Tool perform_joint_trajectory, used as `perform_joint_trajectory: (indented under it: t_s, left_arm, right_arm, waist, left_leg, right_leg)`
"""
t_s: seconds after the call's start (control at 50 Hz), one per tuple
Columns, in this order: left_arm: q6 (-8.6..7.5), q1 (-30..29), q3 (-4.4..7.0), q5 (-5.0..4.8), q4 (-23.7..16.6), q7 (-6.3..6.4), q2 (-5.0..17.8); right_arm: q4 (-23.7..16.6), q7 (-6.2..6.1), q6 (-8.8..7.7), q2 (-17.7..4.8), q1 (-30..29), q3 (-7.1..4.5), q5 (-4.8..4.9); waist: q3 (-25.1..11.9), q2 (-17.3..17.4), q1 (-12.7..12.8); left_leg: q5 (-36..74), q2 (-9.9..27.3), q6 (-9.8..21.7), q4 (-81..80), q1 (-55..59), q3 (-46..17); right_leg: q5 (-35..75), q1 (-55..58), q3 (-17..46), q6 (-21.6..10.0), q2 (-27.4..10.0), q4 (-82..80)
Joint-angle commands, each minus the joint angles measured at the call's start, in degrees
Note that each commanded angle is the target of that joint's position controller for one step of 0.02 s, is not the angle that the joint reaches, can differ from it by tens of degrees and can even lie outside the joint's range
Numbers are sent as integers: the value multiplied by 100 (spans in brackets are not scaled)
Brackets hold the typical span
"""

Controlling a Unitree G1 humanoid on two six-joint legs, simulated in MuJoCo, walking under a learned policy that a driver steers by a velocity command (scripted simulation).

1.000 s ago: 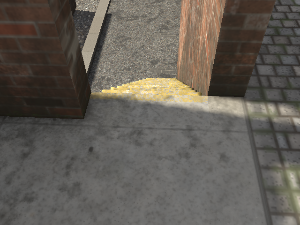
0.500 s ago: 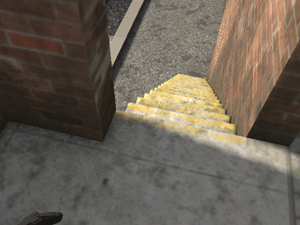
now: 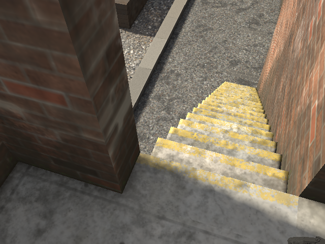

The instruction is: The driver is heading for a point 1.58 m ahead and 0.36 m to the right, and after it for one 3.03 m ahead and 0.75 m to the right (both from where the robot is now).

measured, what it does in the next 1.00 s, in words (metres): walks ahead, turning right: left foot, then right foot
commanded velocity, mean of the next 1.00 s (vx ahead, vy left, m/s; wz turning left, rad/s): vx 0.04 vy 0.00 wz -0.40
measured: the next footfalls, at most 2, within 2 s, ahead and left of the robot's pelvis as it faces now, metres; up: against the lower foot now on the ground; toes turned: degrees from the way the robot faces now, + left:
left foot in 0.12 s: +0.15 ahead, +0.14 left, +0.00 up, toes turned -4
right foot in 0.54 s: +0.08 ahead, -0.12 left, +0.00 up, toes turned -23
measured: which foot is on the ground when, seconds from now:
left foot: up 0.00-0.10, down 0.12-0.56, up 0.58-0.90, down 0.92-1.00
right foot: down 0.00-0.12, up 0.14-0.52, down 0.54-1.00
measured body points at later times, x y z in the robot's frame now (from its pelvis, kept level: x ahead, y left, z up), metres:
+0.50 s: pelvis +0.08 +0.02 +0.00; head +0.11 +0.01 +0.45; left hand +0.28 +0.23 -0.11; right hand +0.16 -0.32 -0.06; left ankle +0.11 +0.14 -0.75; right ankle +0.05 -0.10 -0.73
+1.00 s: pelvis +0.11 -0.02 -0.01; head +0.13 -0.04 +0.43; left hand +0.38 +0.11 -0.09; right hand +0.08 -0.31 -0.13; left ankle +0.17 +0.10 -0.75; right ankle +0.05 -0.10 -0.75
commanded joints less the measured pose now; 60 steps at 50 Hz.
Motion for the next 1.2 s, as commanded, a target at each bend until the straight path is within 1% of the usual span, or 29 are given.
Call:
perform_joint_trajectory:
  t_s: [0.02,0.1,0.12,0.14,0.16,0.18,0.22,0.24,0.26,0.3,0.36,0.38,0.46,0.5,0.54,0.56,0.58,0.6,0.62,0.64,0.68,0.76,0.86,0.9,0.94,0.96,0.98,1.02,1.2]
  left_arm:
    - [-355,-779,343,517,-870,-348,1033]
    - [-379,-473,330,70,-754,-304,961]
    - [-346,-222,218,27,-750,-300,687]
    - [-378,458,-3,139,-912,-239,90]
    - [-364,139,92,274,-933,-215,481]
    - [-249,51,158,219,-800,-136,747]
    - [-164,420,250,237,-547,64,1010]
    - [-147,241,190,283,-623,40,854]
    - [-126,239,116,336,-634,-40,683]
    - [-104,195,52,205,-636,-254,626]
    - [-50,-249,-52,185,-819,-438,510]
    - [-25,-376,-66,206,-911,-436,562]
    - [-109,-285,-20,170,-858,-305,669]
    - [-181,-210,93,100,-818,-342,845]
    - [-305,-61,244,-111,-863,-413,955]
    - [-344,86,362,-119,-897,-366,1260]
    - [-394,349,522,-181,-1046,-238,1912]
    - [-555,511,528,113,-939,-124,1736]
    - [-637,453,500,182,-787,-76,1453]
    - [-611,143,410,60,-834,-78,1183]
    - [-515,-377,302,-104,-988,-17,921]
    - [-418,-761,298,42,-1298,-90,924]
    - [-379,-728,307,-93,-1282,-412,882]
    - [-310,-850,269,-174,-1271,-555,828]
    - [-268,-786,132,-155,-1239,-663,458]
    - [-246,-147,106,-152,-1204,-612,348]
    - [-217,4,145,-129,-1135,-532,535]
    - [-196,-723,225,-98,-1301,-415,863]
    - [-292,-746,196,-164,-1388,-331,702]
  right_arm:
    - [-160,224,-62,-373,650,-23,-381]
    - [-371,20,-324,-859,356,-203,125]
    - [-461,-39,-381,-1066,543,-251,172]
    - [-677,-104,-460,-1624,716,-352,106]
    - [-497,-63,-458,-1429,1282,-382,-177]
    - [-375,-50,-503,-1298,1220,-439,-175]
    - [-672,-17,-459,-847,363,-338,66]
    - [-738,-53,-460,-679,211,-293,85]
    - [-853,-101,-434,-747,64,-317,4]
    - [-975,-126,-429,-933,-171,-420,-129]
    - [-796,-115,-345,-1248,330,-617,-120]
    - [-735,-77,-296,-1317,471,-684,-191]
    - [-592,-39,-344,-1352,598,-789,-145]
    - [-618,-59,-340,-1168,203,-719,-210]
    - [-489,-83,-272,-972,112,-619,-131]
    - [-529,-84,-216,-663,454,-554,-160]
    - [-936,-106,-257,-283,371,-390,-215]
    - [-811,-33,-351,-463,131,-385,-197]
    - [-665,-47,-344,-678,-27,-443,-104]
    - [-484,-85,-338,-960,186,-559,-141]
    - [-288,-62,-311,-826,372,-479,-234]
    - [171,117,-209,-697,994,-397,-56]
    - [319,278,-114,-488,865,-198,-62]
    - [383,319,-161,-482,869,-135,80]
    - [243,320,-254,-635,592,-110,232]
    - [48,340,-323,-956,156,-101,294]
    - [16,405,-344,-968,-154,-82,197]
    - [187,453,-300,-981,104,-150,193]
    - [11,471,-255,-696,-25,-68,221]
  waist:
    - [-733,-741,-400]
    - [-864,-534,-380]
    - [-1386,-239,-429]
    - [-2483,1076,-202]
    - [-1948,1068,-611]
    - [-1197,272,-498]
    - [-922,510,-132]
    - [-848,685,-117]
    - [-923,630,-52]
    - [-924,482,-68]
    - [-750,444,-428]
    - [-691,396,-587]
    - [-515,599,-651]
    - [-610,630,-455]
    - [-698,571,-206]
    - [-1054,-347,-322]
    - [-1498,-1348,-258]
    - [-937,-729,-4]
    - [-677,-761,57]
    - [-678,-869,-129]
    - [-497,-926,-455]
    - [-639,-568,-598]
    - [-603,-469,-360]
    - [-611,-279,-442]
    - [-846,-232,-444]
    - [-1158,170,2]
    - [-1093,110,149]
    - [-703,-58,-226]
    - [-674,-80,-492]
  left_leg:
    - [199,94,7,-284,1132,57]
    - [1201,-51,633,-2043,1899,342]
    - [2818,507,1268,-2156,2724,83]
    - [5376,2104,3044,-1906,4611,-1578]
    - [4985,2927,3356,-2375,4623,-2628]
    - [4255,2570,2675,-2399,3868,-1850]
    - [3206,1946,2052,-2737,2901,-820]
    - [3085,1754,1977,-2843,2610,-451]
    - [3065,1582,1937,-2923,2400,-148]
    - [2893,1277,1772,-2930,2333,564]
    - [2506,1594,1817,-2829,2802,607]
    - [2129,1811,1817,-2761,3071,534]
    - [1216,2064,1878,-2863,3086,385]
    - [515,1957,1559,-2671,2891,578]
    - [-43,1690,1099,-2157,2469,870]
    - [-728,1185,620,-1270,2078,1409]
    - [-2455,166,9,194,603,1661]
    - [-2839,-8,17,627,-289,598]
    - [-2528,196,62,1104,-519,380]
    - [-2312,251,60,1500,-449,399]
    - [-1774,314,133,1939,161,289]
    - [-723,263,-86,1663,587,338]
    - [-748,498,-258,-37,996,490]
    - [178,466,-158,-990,1477,696]
    - [1946,565,228,-1300,2094,532]
    - [2580,898,847,-1408,2102,167]
    - [1769,870,1027,-1395,1604,152]
    - [814,606,649,-1452,1393,371]
    - [1051,527,565,-1124,2279,492]
  right_leg:
    - [2104,-275,1250,-1324,-1548,-292]
    - [2668,361,1609,-913,-1218,560]
    - [2348,309,1294,-486,-757,1172]
    - [-109,-1003,416,234,224,2427]
    - [-3082,-2267,132,609,322,3520]
    - [-2856,-2304,234,645,-201,4212]
    - [-1976,-1892,133,786,-483,4272]
    - [-1623,-1713,-41,795,-474,4572]
    - [-1341,-1503,-273,815,-404,4723]
    - [-947,-1242,-530,846,-454,4158]
    - [-924,-1307,-656,837,-691,2823]
    - [-1053,-1413,-551,780,-847,2365]
    - [-658,-1213,-752,416,-744,1569]
    - [30,-650,-763,81,-570,863]
    - [821,256,-901,-420,-303,72]
    - [2545,1081,-108,-982,-909,-142]
    - [4135,2315,1991,-2327,-2354,-258]
    - [3203,2251,2260,-2255,-2527,-376]
    - [2821,2019,1644,-1777,-2228,-344]
    - [2807,1750,1313,-1567,-2084,-341]
    - [2587,662,921,-1247,-1888,-635]
    - [2916,428,556,-1263,-1686,-585]
    - [2742,548,664,-1158,-1677,214]
    - [2390,349,753,-1035,-1538,595]
    - [1668,125,786,-491,-1024,903]
    - [726,393,464,-37,-541,828]
    - [536,736,167,151,-378,754]
    - [460,481,174,29,-429,802]
    - [362,-306,369,-67,-481,610]
Velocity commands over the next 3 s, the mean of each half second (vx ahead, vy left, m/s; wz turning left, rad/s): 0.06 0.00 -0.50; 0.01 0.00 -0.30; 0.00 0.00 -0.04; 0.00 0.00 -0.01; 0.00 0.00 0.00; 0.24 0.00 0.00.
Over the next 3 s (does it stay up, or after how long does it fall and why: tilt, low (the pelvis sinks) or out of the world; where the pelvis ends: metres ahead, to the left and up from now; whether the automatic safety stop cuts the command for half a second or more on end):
stays up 0.22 -0.05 -0.01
